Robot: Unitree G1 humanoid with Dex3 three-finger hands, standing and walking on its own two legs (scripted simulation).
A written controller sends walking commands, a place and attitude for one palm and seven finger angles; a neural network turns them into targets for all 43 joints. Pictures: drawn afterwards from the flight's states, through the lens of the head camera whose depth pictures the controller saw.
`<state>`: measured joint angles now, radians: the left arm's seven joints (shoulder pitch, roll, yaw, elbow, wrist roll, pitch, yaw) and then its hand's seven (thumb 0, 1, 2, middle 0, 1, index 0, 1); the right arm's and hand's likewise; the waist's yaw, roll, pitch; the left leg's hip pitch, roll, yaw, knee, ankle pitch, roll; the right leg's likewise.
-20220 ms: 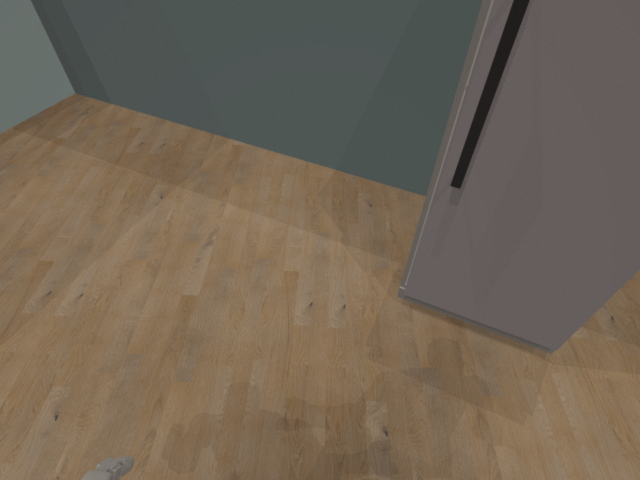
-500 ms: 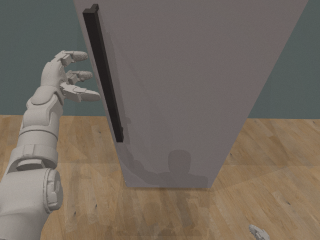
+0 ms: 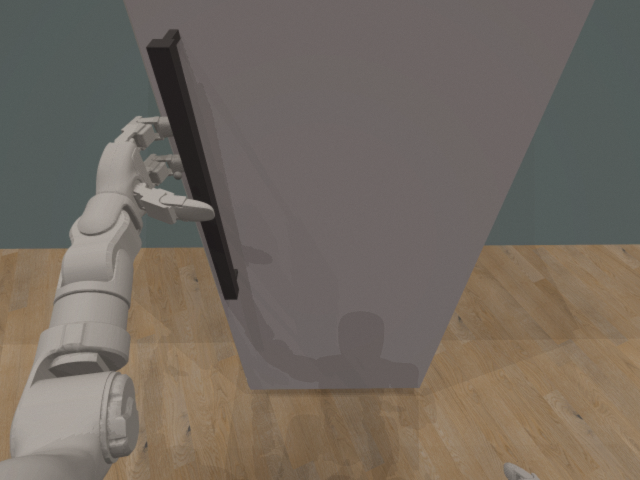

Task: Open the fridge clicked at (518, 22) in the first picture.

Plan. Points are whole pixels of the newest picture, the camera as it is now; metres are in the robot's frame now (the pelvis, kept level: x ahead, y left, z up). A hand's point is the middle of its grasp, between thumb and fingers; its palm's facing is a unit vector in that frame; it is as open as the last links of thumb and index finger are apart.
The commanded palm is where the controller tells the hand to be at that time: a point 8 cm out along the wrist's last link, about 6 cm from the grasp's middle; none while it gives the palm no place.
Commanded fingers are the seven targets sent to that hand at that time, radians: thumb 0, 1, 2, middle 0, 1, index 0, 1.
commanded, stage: feel for the door with the fingertips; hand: left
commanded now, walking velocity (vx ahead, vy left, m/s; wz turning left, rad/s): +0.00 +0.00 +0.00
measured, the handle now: (209, 195) +0.49 +0.18 +0.11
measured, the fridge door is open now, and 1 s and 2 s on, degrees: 0 0 0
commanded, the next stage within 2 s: slide the fingers in behind the handle in 0.34 s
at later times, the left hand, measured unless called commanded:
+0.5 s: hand (181, 165) +0.45 +0.19 +0.19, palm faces +0.07 -1.00 +0.00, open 13.4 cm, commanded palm +0.42 +0.24 +0.19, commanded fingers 0.00 -0.50 0.30 -0.30 -1.20 -0.30 -1.20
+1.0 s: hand (199, 171) +0.44 +0.16 +0.18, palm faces +0.05 -1.00 +0.01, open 13.8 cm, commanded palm +0.42 +0.22 +0.19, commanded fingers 0.00 -0.50 0.30 -0.30 -1.20 -0.30 -1.20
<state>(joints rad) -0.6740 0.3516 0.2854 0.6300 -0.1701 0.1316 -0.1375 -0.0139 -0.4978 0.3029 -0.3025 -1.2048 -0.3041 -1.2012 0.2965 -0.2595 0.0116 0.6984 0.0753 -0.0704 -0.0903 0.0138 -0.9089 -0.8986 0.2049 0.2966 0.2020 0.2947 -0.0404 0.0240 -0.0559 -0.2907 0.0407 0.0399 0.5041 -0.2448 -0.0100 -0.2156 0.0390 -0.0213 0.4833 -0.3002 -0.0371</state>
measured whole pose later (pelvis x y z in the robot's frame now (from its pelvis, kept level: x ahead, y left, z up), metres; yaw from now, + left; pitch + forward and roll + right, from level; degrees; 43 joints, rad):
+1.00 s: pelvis -0.02 +0.01 +0.00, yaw +0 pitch +3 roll -1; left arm -0.85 0.31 0.24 0.85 -0.13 0.05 -0.06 -0.01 -0.50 0.30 -0.31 -1.21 -0.33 -1.22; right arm 0.32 -0.25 0.02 0.73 0.06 -0.11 -0.07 0.01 -0.91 -0.90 0.21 0.30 0.20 0.29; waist -0.07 0.03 -0.04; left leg -0.35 0.03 0.04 0.53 -0.23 0.01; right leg -0.27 0.03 -0.02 0.50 -0.28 -0.02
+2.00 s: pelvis -0.01 +0.00 +0.00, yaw +1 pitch +1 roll +0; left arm -0.73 0.36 0.25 0.70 -0.17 0.13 -0.13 -0.01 -0.50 0.30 -0.30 -1.20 -0.30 -1.20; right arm 0.27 -0.26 0.02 0.70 0.07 -0.05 -0.10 0.01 -0.91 -0.90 0.21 0.30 0.20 0.29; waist -0.04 0.03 -0.04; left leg -0.29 0.03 0.02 0.50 -0.23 -0.01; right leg -0.21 0.03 -0.04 0.47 -0.29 -0.04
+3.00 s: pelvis +0.00 +0.02 +0.00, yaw +1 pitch +2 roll -1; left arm -0.71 0.40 0.29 0.72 -0.18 0.13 -0.18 -0.01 -0.50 0.30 -0.30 -1.20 -0.30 -1.20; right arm 0.30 -0.26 0.03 0.70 0.08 -0.06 -0.09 0.01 -0.91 -0.90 0.21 0.30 0.20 0.29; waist -0.04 0.02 -0.06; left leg -0.31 0.02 0.03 0.52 -0.25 0.01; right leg -0.22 0.02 -0.03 0.47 -0.29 -0.02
